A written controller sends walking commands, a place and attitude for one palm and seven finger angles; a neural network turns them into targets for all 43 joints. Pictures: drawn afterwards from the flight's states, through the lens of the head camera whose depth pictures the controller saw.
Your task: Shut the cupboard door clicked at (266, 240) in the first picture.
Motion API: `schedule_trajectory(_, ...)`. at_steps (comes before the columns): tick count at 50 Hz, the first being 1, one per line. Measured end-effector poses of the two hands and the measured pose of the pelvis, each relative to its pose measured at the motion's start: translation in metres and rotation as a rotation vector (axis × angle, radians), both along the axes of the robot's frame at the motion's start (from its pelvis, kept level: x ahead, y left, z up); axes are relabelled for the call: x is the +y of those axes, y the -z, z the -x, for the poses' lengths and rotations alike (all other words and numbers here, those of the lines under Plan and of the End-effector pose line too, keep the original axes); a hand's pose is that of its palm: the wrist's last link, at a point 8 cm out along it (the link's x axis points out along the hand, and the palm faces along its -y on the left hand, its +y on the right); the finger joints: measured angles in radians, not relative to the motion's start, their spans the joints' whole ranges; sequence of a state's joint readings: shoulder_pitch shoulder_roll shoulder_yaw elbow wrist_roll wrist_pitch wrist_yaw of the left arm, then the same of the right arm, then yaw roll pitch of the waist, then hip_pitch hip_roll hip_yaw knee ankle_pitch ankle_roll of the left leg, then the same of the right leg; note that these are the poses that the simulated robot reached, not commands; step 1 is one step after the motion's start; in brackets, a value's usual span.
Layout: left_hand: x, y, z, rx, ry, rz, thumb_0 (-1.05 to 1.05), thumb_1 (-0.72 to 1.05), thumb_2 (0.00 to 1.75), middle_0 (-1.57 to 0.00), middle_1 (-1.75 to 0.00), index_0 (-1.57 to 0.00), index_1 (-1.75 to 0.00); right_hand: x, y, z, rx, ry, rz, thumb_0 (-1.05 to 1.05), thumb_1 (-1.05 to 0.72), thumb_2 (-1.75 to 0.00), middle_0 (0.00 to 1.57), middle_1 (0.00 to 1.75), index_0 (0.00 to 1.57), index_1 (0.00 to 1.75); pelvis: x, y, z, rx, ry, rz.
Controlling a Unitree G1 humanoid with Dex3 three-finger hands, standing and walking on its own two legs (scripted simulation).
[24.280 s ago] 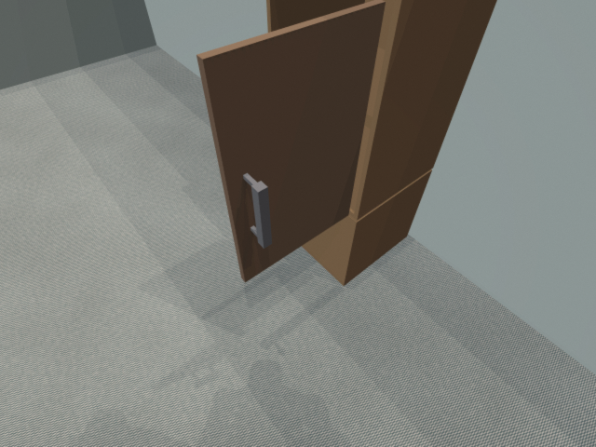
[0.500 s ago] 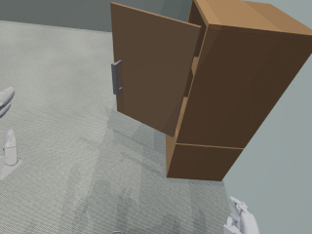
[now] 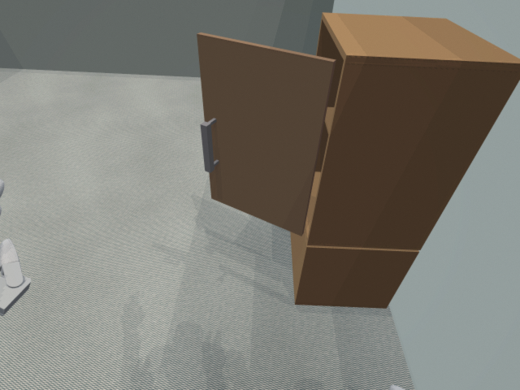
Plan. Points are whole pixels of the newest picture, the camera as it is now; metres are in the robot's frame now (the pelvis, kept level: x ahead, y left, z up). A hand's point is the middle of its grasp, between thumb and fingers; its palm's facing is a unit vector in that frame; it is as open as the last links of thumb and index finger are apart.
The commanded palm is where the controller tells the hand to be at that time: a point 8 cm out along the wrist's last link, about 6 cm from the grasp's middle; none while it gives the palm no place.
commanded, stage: stop stepping back and stand still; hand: left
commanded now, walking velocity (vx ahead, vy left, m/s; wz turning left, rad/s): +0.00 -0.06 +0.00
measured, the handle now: (211, 145) +0.87 +0.20 -0.08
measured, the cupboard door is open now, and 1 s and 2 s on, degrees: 63 63 63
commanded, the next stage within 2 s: let the arm hang, fingers relaxed in 0.40 s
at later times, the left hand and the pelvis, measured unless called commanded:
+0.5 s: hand (25, 270) +0.21 +0.30 +0.15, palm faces +0.42 -0.79 -0.45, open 7.4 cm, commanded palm none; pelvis +0.01 +0.03 +0.00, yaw +0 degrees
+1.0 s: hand out of the picture -0.08 +0.22 -0.18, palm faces +0.05 -0.98 -0.19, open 7.2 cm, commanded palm none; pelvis -0.01 +0.03 +0.00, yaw +2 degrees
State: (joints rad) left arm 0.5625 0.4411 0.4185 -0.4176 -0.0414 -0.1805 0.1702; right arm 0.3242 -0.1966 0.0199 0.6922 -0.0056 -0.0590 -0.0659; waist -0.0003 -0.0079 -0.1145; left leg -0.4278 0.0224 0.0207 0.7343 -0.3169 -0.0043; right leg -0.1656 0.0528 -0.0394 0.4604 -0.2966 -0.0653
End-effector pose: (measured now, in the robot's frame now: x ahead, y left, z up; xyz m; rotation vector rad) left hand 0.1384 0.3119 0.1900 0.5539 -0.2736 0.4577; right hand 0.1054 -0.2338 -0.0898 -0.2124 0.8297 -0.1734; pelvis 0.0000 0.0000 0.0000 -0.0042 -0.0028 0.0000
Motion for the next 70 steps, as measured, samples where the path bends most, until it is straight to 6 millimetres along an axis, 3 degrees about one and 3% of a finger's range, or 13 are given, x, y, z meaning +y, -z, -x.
schedule_trajectory(7,0.019,0.028,-0.012,0.013,-0.050,0.125,0.02,0.89,0.90,-0.21,-0.30,-0.21,-0.30,0.007,-0.004,-0.031,-0.039,-0.015,0.054,0.01,-0.90,-0.90,0.20,0.30,0.20,0.30,0.021,0.005,-0.008,-0.021,-0.020,0.002)
schedule_trajectory(16,0.020,0.008,-0.033,0.010,0.055,0.018,0.02,0.89,0.89,-0.21,-0.30,-0.21,-0.30,0.043,-0.029,-0.073,-0.166,-0.065,0.008,0.01,-0.90,-0.90,0.20,0.30,0.20,0.30,0.028,0.001,-0.012,0.017,-0.011,0.008)
schedule_trajectory(25,0.025,0.017,-0.029,0.085,0.033,0.041,0.02,0.89,0.89,-0.21,-0.30,-0.21,-0.30,0.051,-0.022,-0.071,-0.126,-0.060,-0.018,0.01,-0.90,-0.90,0.20,0.30,0.20,0.30,0.032,0.000,-0.014,0.024,-0.006,0.012)
schedule_trajectory(26,0.026,0.026,-0.030,0.112,0.038,0.044,0.02,0.89,0.89,-0.21,-0.30,-0.21,-0.30,0.049,-0.019,-0.070,-0.122,-0.074,-0.027,0.01,-0.90,-0.90,0.20,0.30,0.20,0.30,0.033,0.001,-0.013,0.025,-0.012,0.014)
schedule_trajectory(28,0.030,0.068,-0.038,0.280,0.039,0.103,0.01,0.89,0.90,-0.20,-0.30,-0.20,-0.30,0.043,-0.005,-0.066,-0.079,-0.117,-0.031,0.01,-0.90,-0.90,0.20,0.30,0.20,0.30,0.037,0.004,-0.008,0.026,-0.020,0.015)
schedule_trajectory(32,0.021,0.191,-0.027,0.770,0.007,0.307,0.01,0.90,0.90,-0.20,-0.30,-0.20,-0.30,0.026,0.017,-0.048,0.038,-0.114,-0.013,0.01,-0.90,-0.90,0.20,0.30,0.20,0.30,0.043,0.008,0.002,0.016,-0.027,0.010)
schedule_trajectory(36,-0.018,0.289,0.032,1.184,-0.001,0.489,0.01,0.90,0.90,-0.20,-0.30,-0.20,-0.30,0.013,0.024,-0.009,0.164,-0.062,0.019,0.01,-0.90,-0.90,0.20,0.30,0.20,0.30,0.041,0.009,0.009,0.002,-0.026,0.000)
schedule_trajectory(39,-0.052,0.330,0.087,1.399,-0.015,0.618,0.01,0.91,0.89,-0.20,-0.30,-0.20,-0.30,0.009,0.027,0.030,0.296,-0.029,0.041,0.01,-0.90,-0.90,0.20,0.30,0.20,0.30,0.038,0.006,0.011,-0.005,-0.030,0.002)
schedule_trajectory(40,-0.051,0.336,0.103,1.427,-0.065,0.649,0.01,0.94,0.89,-0.20,-0.30,-0.20,-0.30,0.009,0.028,0.044,0.345,-0.020,0.045,0.01,-0.90,-0.90,0.20,0.30,0.20,0.30,0.036,0.005,0.012,-0.005,-0.033,0.005)
schedule_trajectory(47,-0.045,0.341,0.196,1.642,-0.224,0.722,0.00,0.97,0.89,-0.20,-0.30,-0.20,-0.30,0.020,0.036,0.119,0.598,0.035,0.014,0.01,-0.90,-0.90,0.20,0.29,0.19,0.30,0.032,-0.001,0.014,-0.009,-0.045,0.017)
schedule_trajectory(53,-0.039,0.330,0.232,1.718,-0.302,0.713,0.01,0.93,0.89,-0.20,-0.30,-0.20,-0.30,0.037,0.046,0.140,0.638,0.064,-0.048,0.01,-0.90,-0.90,0.20,0.30,0.20,0.30,0.035,-0.003,0.015,-0.022,-0.038,0.016)
schedule_trajectory(58,-0.038,0.327,0.228,1.695,-0.302,0.699,0.01,0.91,0.89,-0.20,-0.30,-0.20,-0.30,0.049,0.053,0.137,0.609,0.067,-0.089,0.01,-0.90,-0.90,0.20,0.30,0.20,0.30,0.037,-0.003,0.017,-0.030,-0.031,0.012)
schedule_trajectory(70,-0.058,0.335,0.174,1.569,-0.185,0.712,0.01,0.91,0.89,-0.20,-0.30,-0.20,-0.30,0.055,0.054,0.126,0.559,0.071,-0.102,0.01,-0.91,-0.90,0.20,0.30,0.20,0.30,0.038,-0.003,0.016,-0.024,-0.026,0.004)
